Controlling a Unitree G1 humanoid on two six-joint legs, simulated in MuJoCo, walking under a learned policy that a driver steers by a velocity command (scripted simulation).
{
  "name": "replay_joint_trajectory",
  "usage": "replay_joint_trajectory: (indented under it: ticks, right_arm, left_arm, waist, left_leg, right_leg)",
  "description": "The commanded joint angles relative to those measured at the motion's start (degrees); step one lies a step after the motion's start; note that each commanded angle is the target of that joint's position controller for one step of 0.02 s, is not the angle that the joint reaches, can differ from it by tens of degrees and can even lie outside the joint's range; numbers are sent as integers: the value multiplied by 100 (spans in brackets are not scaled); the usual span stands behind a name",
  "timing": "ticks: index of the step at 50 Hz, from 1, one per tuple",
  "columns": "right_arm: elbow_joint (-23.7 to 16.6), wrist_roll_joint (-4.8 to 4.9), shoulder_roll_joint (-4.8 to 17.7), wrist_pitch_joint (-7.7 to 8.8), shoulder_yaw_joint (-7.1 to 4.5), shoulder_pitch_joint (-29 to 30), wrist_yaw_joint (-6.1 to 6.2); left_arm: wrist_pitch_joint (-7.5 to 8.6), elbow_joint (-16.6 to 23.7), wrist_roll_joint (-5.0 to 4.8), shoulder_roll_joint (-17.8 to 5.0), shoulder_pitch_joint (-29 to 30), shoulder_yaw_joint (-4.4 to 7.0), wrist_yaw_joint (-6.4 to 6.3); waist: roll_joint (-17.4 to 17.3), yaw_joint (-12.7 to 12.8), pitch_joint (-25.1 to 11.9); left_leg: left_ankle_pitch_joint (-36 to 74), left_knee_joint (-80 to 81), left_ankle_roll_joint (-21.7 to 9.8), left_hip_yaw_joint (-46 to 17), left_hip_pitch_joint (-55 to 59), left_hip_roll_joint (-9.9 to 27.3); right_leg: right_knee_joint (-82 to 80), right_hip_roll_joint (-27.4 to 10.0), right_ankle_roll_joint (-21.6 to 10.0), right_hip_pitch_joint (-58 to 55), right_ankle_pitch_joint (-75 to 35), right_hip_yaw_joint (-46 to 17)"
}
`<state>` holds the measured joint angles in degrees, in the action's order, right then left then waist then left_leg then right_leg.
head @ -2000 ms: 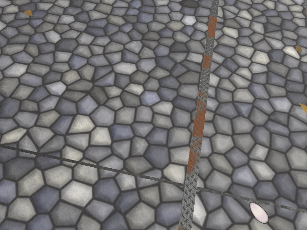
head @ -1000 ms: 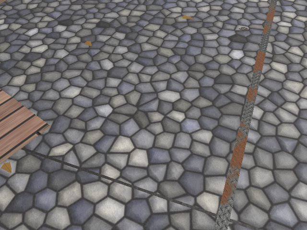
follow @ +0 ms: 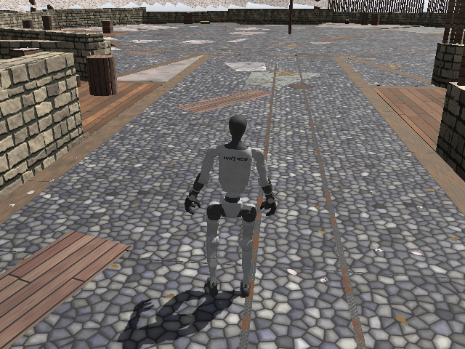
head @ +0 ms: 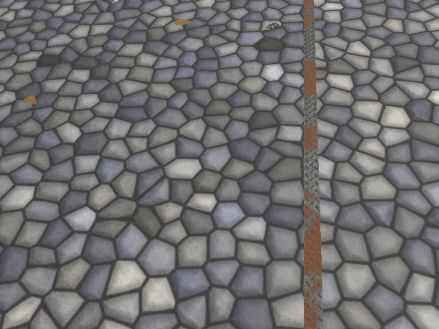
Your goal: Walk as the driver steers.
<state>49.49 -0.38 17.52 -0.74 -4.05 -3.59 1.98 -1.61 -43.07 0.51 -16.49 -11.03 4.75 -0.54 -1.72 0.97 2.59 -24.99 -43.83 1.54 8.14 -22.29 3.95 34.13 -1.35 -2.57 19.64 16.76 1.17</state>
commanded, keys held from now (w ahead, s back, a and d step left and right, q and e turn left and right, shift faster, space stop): e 0.18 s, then w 0.62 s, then w+q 0.20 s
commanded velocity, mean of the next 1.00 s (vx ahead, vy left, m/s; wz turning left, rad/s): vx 0.30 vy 0.00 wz -0.19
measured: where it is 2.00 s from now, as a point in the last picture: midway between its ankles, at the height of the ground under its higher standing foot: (279, 260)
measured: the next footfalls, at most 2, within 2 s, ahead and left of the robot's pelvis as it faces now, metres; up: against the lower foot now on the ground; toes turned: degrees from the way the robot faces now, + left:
left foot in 0.42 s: +0.11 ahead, +0.13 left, +0.00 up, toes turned -11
right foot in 0.86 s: +0.37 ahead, -0.19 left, +0.00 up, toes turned -13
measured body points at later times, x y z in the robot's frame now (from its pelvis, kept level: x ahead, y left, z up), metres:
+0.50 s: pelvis +0.08 +0.02 +0.01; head +0.09 +0.04 +0.45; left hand +0.25 +0.26 -0.11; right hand +0.12 -0.27 -0.11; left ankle +0.07 +0.13 -0.73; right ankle +0.02 -0.09 -0.69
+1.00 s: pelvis +0.30 -0.08 +0.00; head +0.33 -0.09 +0.45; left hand +0.50 +0.15 -0.08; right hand +0.29 -0.36 -0.13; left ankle +0.23 +0.09 -0.64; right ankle +0.33 -0.18 -0.73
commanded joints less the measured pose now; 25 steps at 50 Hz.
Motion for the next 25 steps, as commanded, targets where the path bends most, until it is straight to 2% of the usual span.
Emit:
replay_joint_trajectory:
  ticks: [1, 2, 3, 5, 7, 9, 11, 13, 16, 18, 20, 21, 22, 23, 24, 25]
  right_arm:
    - [-568, 59, 546, 93, -144, 390, -9]
    - [-419, 61, 546, 82, -166, 202, 37]
    - [-382, 15, 630, 68, -199, 186, 72]
    - [-376, 24, 540, 77, -198, 131, 51]
    - [-389, 70, 440, 93, -170, 169, 45]
    - [-428, 73, 374, 102, -140, 306, 38]
    - [-377, 95, 362, 124, -114, 269, -45]
    - [-415, 119, 395, 182, -104, 418, -136]
    - [-402, 141, 463, 378, -102, 372, -259]
    - [-291, 161, 424, 529, -95, 135, -327]
    - [-48, 145, 416, 635, -111, -411, -337]
    - [100, 100, 589, 673, -150, -972, -308]
    - [234, 40, 1089, 672, -238, -1515, -269]
    - [332, -11, 1349, 691, -333, -1751, -323]
    - [226, 33, 980, 737, -236, -1534, -312]
    - [159, 88, 728, 744, -160, -1326, -288]
  left_arm:
    - [281, 371, 98, -1281, -442, 308, -21]
    - [306, 448, -21, -1165, -131, 298, -48]
    - [286, 505, -129, -1009, 55, 242, -79]
    - [243, 565, -99, -921, 37, 193, -131]
    - [218, 600, -97, -959, -53, 213, -165]
    - [176, 631, -116, -1027, -121, 239, -205]
    - [150, 652, -145, -965, -140, 223, -225]
    - [167, 622, -119, -961, -170, 198, -197]
    - [225, 536, -71, -951, -285, 160, -129]
    - [255, 487, -93, -907, -279, 117, -95]
    - [272, 508, -87, -716, -160, 33, -77]
    - [308, 587, -72, -423, 19, -59, -70]
    - [386, 752, -72, -39, 16, -159, -46]
    - [477, 1015, -215, -494, 359, -41, -78]
    - [542, 954, -292, -835, 396, 55, -81]
    - [563, 854, -257, -819, 257, 68, -45]
  waist:
    - [1060, 75, -865]
    - [721, -76, -897]
    - [726, -125, -861]
    - [783, -192, -981]
    - [785, -144, -969]
    - [844, -58, -916]
    - [940, 24, -965]
    - [1175, 146, -671]
    - [1186, 207, -473]
    - [1056, 65, -394]
    - [877, -246, -401]
    - [524, -473, -500]
    - [-673, -448, -595]
    - [-1198, -603, -57]
    - [-692, -549, 317]
    - [-671, -414, 361]
  left_leg:
    - [-793, -2280, 44, -1046, -1807, -323]
    - [-360, -2184, 29, -1126, -1817, -231]
    - [-85, -2084, 58, -1166, -1774, -189]
    - [296, -2120, 124, -1137, -1419, -321]
    - [491, -1601, 174, -1156, -1412, -386]
    - [559, -1003, 251, -1204, -1333, -428]
    - [784, -360, 261, -1141, -1023, -375]
    - [770, 139, 210, -1019, -729, -368]
    - [592, 745, 20, -871, -216, -396]
    - [820, 1336, -185, -742, 317, -431]
    - [1139, 2010, -384, -738, 1284, -397]
    - [843, 2231, -573, -1363, 1984, 175]
    - [58, 2769, -1092, -2934, 2706, 1207]
    - [-1067, 3365, -1833, -4578, 2614, 1987]
    - [-1497, 3408, -1843, -4431, 2509, 1908]
    - [-1288, 3404, -1611, -3925, 2554, 1596]
  right_leg:
    - [-1400, -1670, -1501, -1771, -3723, -2323]
    - [-1327, -1416, -1174, -1774, -3425, -2013]
    - [-1330, -1350, -1044, -1688, -3376, -1899]
    - [-1336, -1173, -1058, -1516, -3566, -1762]
    - [-1342, -1097, -1051, -1643, -3375, -1778]
    - [-1332, -1072, -1057, -1689, -3037, -1910]
    - [-1611, -977, -1044, -1531, -1027, -1965]
    - [-1930, -943, -1055, -1102, 609, -2179]
    - [-1969, -970, -1048, -831, 1118, -2359]
    - [-1833, -923, -983, -637, 1320, -2426]
    - [-1454, -603, -761, -186, 1421, -2336]
    - [-651, -292, -514, 375, 1375, -1999]
    - [995, 502, -104, 1431, 1437, -945]
    - [1936, 580, 0, 2728, 1959, -789]
    - [2517, 222, -18, 3131, 1499, -1109]
    - [2670, 78, -10, 3253, 956, -1027]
